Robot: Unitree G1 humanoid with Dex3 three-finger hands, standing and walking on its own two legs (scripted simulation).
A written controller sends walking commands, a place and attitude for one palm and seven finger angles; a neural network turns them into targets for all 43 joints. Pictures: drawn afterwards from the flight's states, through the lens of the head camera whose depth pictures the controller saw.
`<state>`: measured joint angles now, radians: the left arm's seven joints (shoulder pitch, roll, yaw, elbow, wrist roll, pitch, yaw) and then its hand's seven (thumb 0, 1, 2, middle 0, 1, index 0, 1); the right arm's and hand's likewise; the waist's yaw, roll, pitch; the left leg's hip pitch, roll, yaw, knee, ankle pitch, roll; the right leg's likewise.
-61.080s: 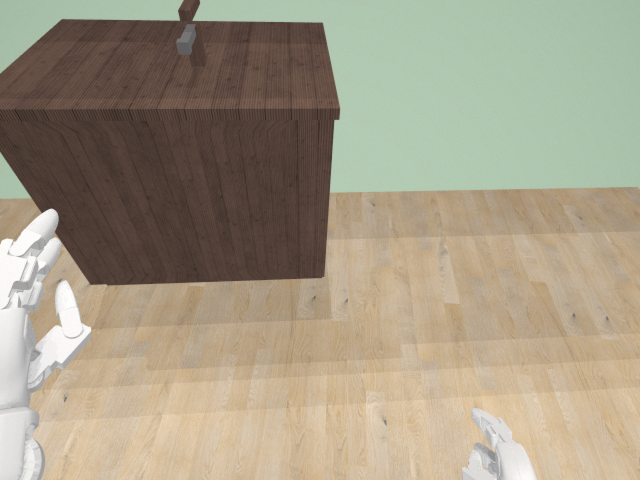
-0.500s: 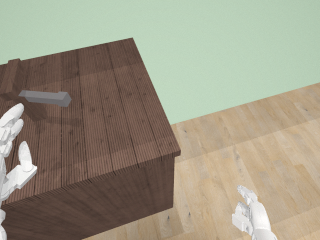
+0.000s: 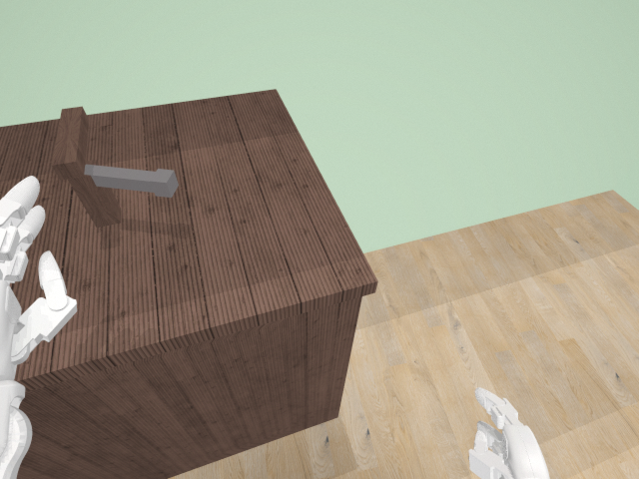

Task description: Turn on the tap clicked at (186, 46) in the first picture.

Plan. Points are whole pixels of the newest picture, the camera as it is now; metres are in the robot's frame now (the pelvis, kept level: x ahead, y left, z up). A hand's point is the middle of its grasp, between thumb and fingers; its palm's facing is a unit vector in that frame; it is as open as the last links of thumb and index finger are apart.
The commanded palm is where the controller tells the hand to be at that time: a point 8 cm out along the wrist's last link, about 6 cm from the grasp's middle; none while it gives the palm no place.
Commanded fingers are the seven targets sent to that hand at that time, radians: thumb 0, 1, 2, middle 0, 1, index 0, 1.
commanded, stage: come to a stop and stand still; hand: left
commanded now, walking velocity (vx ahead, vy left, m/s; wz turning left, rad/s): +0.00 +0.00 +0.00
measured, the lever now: (164, 183) +0.47 +0.27 +0.10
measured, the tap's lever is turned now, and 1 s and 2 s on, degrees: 64 64 64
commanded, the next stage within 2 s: look again from close up in 0.66 s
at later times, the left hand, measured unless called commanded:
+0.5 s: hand out of the picture +0.17 +0.32 +0.16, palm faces +0.47 -0.82 -0.34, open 7.4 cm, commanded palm +0.11 +0.34 +0.18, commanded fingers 0.00 0.90 0.90 -0.20 -0.30 -0.20 -0.30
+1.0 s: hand (22, 319) +0.21 +0.30 +0.16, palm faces +0.46 -0.81 -0.36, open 7.4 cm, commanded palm +0.15 +0.32 +0.18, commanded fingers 0.00 0.90 0.90 -0.20 -0.30 -0.20 -0.30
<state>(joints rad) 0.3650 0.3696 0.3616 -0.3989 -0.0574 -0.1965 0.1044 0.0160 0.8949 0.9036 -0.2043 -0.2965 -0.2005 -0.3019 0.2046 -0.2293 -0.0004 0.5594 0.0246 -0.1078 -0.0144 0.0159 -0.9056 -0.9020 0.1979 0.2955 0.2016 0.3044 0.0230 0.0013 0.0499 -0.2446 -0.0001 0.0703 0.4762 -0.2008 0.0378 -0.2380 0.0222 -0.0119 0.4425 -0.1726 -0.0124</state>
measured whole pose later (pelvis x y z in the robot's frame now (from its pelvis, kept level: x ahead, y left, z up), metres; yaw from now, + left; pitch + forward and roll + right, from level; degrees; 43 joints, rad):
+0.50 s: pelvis -0.03 +0.05 +0.00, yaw +4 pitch -5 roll -2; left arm 0.34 0.34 0.34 -0.39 0.02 -0.23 0.08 0.02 0.89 0.90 -0.21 -0.30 -0.21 -0.30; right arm 0.23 -0.17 0.03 0.59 0.00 -0.14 0.00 0.02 -0.90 -0.90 0.20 0.30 0.20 0.30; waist 0.05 -0.02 0.06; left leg -0.25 -0.05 0.08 0.48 -0.18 0.10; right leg -0.22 0.01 0.04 0.47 -0.26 -0.01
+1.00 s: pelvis +0.02 +0.03 +0.00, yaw +5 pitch -2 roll -2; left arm 0.39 0.34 0.34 -0.42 -0.01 -0.21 0.10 0.02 0.89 0.90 -0.21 -0.30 -0.21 -0.30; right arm 0.22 -0.19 0.02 0.59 0.01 -0.13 -0.01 0.02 -0.90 -0.90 0.20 0.30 0.20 0.30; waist 0.03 -0.02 0.06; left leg -0.22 -0.04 0.05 0.46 -0.21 0.08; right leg -0.17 0.02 0.03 0.40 -0.19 0.02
